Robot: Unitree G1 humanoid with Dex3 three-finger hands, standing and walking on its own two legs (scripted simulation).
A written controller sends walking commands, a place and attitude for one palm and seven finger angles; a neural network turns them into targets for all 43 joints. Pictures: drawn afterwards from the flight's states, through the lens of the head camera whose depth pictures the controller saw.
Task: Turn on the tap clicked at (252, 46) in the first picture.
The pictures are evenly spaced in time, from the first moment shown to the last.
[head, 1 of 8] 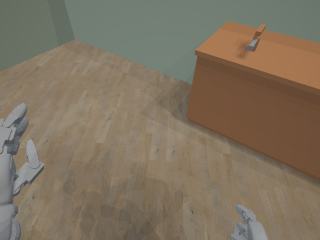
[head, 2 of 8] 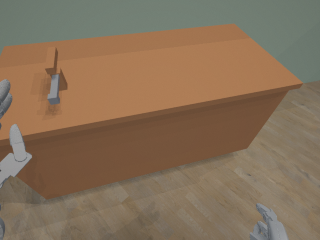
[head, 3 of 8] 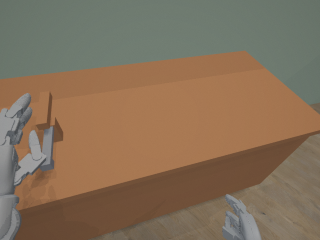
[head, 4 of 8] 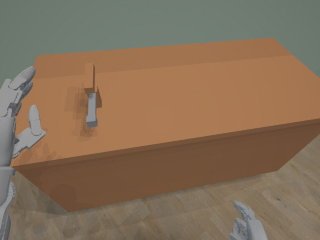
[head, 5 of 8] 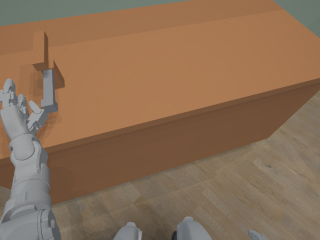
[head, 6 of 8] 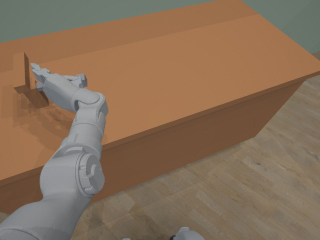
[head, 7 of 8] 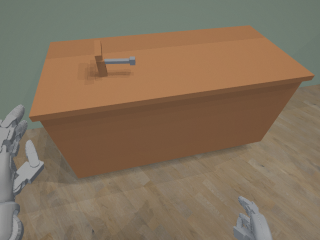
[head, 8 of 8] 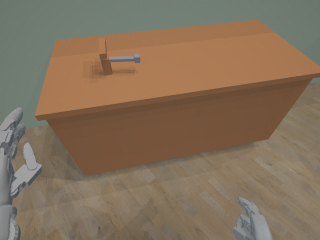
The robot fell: no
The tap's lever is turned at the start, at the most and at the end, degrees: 0 81 81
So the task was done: yes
